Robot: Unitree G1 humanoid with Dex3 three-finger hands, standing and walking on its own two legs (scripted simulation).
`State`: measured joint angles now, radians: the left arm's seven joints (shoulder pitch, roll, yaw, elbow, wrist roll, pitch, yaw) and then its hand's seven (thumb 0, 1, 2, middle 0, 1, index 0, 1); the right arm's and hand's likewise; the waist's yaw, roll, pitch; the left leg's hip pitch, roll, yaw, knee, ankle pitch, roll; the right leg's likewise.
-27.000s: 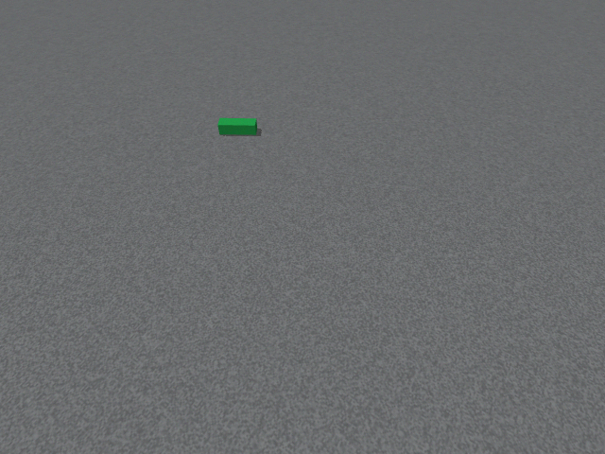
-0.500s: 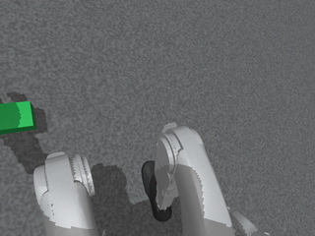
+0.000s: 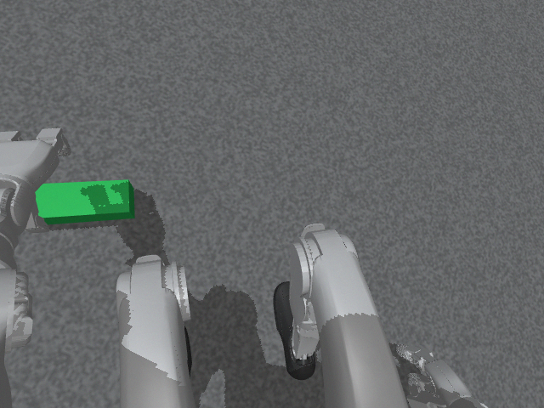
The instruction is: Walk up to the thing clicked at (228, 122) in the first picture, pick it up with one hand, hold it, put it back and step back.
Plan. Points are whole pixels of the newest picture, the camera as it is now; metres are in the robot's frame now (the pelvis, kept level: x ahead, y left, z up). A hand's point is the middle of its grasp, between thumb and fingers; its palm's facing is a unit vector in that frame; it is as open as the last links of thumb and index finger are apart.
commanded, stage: withdraw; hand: left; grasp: from above
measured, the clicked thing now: (77, 202) +0.48 +0.29 -0.34
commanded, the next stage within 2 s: home in 0.10 s
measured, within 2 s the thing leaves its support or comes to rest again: neither
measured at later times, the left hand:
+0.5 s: hand (15, 173) +0.47 +0.31 -0.14, palm faces -0.37 -0.15 -0.92, open 12.5 cm
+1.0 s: hand out of the picture +0.30 +0.23 +0.08, palm faces -0.14 -0.83 -0.53, open 7.5 cm
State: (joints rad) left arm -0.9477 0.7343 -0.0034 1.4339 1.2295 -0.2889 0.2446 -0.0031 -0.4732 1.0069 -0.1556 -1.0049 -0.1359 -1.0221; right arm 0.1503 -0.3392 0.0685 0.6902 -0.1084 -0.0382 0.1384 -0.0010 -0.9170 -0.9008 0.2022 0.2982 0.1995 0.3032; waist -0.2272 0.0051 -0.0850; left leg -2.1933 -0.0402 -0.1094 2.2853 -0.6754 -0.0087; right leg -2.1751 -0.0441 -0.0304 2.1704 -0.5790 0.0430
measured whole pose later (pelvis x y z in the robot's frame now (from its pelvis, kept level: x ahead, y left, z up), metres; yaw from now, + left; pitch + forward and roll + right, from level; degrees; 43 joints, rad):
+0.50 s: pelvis +0.01 +0.01 +0.00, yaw -1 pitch +37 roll -9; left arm -0.81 0.68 0.12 1.19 1.07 -0.12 0.28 0.00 -0.17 0.92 -0.22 -0.70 -0.20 -0.72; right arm 0.23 -0.26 0.02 0.72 -0.08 -0.05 0.18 0.00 -0.90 -0.89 0.20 0.30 0.20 0.30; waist -0.20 0.07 -0.14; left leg -2.23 -0.04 -0.10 2.31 -0.72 0.02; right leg -2.20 -0.05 -0.03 2.17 -0.62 0.07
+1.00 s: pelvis +0.03 +0.00 +0.18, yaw +3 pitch +28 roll -4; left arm -0.03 0.38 0.02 0.28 0.27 0.19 0.05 0.00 0.87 0.90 -0.21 -0.30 -0.21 -0.30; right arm 0.04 -0.26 0.00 0.55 0.04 -0.07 0.00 0.00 -0.91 -0.89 0.20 0.30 0.20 0.30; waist -0.05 0.02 -0.20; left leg -1.56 -0.01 -0.09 1.72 -0.65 -0.01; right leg -1.55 -0.04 -0.04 1.63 -0.56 0.04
